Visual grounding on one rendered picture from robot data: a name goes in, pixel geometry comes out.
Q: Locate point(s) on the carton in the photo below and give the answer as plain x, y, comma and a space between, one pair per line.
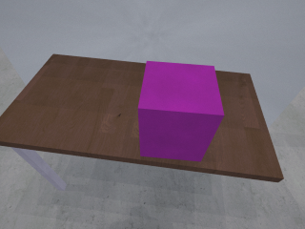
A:
179, 110

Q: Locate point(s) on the table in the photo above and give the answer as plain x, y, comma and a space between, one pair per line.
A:
85, 106

